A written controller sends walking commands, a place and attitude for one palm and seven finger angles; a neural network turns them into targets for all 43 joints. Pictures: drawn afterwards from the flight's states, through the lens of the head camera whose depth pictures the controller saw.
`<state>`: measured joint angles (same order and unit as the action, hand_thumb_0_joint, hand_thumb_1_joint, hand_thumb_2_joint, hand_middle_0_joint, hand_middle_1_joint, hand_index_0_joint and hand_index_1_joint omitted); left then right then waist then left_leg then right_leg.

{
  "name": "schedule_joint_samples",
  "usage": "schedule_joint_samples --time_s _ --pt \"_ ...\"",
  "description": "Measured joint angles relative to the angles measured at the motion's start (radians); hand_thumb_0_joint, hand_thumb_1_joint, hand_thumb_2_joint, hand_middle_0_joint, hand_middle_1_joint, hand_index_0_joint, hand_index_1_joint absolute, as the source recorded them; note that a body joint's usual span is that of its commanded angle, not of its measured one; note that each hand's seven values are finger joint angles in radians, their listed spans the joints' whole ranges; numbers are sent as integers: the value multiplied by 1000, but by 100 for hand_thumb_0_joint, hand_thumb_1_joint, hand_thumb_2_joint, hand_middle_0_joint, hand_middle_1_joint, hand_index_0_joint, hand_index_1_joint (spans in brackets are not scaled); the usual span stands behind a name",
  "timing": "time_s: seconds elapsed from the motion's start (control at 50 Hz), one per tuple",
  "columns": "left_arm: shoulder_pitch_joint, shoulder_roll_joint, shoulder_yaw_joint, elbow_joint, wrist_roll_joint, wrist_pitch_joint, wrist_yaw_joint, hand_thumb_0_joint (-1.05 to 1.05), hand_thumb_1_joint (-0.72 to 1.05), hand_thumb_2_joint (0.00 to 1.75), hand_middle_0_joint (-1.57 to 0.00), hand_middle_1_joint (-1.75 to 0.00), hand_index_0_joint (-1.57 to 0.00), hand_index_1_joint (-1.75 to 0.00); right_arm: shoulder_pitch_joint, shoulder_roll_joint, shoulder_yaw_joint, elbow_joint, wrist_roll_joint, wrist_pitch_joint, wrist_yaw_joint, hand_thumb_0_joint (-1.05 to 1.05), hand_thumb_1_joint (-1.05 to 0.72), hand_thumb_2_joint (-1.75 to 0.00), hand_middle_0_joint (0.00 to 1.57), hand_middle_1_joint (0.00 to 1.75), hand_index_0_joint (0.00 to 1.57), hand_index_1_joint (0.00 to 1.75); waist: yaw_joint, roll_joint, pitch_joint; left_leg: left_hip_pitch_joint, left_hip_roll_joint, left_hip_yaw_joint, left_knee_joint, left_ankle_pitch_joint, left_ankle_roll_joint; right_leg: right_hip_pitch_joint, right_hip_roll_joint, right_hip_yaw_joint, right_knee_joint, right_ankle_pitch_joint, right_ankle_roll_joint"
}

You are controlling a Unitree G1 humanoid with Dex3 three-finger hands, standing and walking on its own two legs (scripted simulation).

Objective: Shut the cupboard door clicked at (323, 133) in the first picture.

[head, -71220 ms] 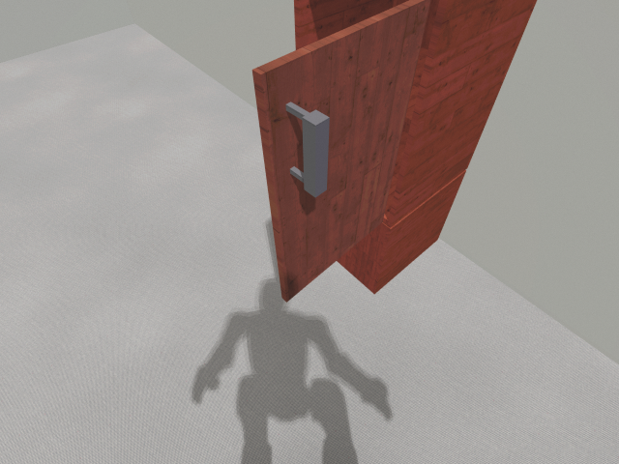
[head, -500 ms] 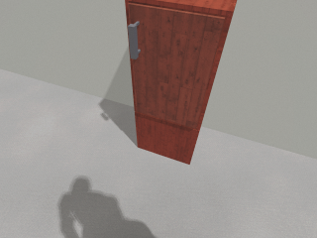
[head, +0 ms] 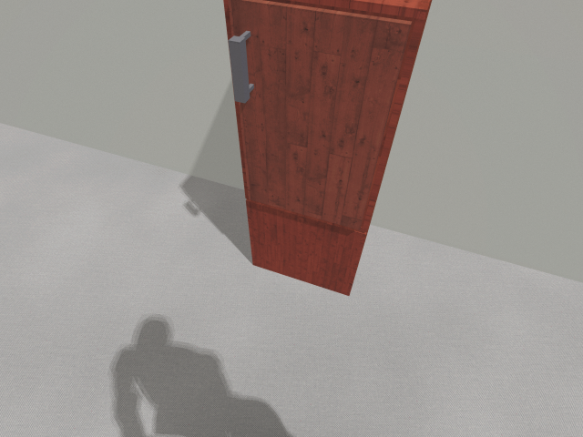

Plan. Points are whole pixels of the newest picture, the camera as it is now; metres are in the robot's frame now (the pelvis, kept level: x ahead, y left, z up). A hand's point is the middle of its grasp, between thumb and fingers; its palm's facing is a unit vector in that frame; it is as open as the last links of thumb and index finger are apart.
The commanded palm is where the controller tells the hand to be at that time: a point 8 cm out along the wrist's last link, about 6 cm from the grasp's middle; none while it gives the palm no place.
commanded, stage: look to check the result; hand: left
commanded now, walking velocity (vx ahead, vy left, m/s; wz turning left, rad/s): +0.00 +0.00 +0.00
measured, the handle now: (244, 66) +0.84 +0.15 +0.11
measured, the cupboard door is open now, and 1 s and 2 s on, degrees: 0 0 0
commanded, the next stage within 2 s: stand and wait in 0.20 s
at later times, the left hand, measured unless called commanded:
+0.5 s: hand out of the picture -0.01 +0.15 -0.18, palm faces +0.04 -0.99 -0.16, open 7.4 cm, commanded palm none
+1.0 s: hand out of the picture -0.01 +0.15 -0.18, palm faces +0.05 -0.98 -0.17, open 7.4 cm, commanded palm none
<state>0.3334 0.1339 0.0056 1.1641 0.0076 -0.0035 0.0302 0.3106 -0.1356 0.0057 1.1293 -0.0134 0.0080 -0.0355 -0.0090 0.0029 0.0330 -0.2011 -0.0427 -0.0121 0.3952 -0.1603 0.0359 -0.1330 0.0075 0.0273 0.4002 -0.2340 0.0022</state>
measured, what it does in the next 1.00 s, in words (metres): stands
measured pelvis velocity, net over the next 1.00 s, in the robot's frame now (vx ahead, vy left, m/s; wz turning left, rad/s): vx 0.02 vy -0.01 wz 0.01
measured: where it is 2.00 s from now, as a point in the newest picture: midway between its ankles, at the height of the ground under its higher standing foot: outside the picture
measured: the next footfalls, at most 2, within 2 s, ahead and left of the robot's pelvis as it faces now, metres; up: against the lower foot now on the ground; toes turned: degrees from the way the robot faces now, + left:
none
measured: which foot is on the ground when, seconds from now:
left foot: down 0.00-1.00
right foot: down 0.00-1.00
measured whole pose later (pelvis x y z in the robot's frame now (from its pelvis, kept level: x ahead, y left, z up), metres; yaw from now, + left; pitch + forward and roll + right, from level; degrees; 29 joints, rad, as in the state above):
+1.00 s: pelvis +0.02 -0.01 +0.00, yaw +0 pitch -2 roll +0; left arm 0.31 0.14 0.01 1.16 0.00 -0.01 0.03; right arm 0.28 -0.14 0.01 1.13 -0.01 0.00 -0.04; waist 0.00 -0.01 0.04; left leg -0.17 -0.03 -0.03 0.39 -0.19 0.02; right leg -0.09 0.02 0.02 0.37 -0.25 -0.02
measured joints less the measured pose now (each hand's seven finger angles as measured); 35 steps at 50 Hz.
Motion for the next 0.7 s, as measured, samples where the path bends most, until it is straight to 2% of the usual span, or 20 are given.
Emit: schedule_joint_samples --time_s 0.7 --pt "-19 -1 0 -3 -3 -6 1 0 90 90 -20 -30 -20 -30 -24 -6 4 7 1 -5 -5 1 -90 -90 20 30 20 30 3 -6 7 23 14 -13 -2 -22 -16 37 15 -11 -29 -10 -16"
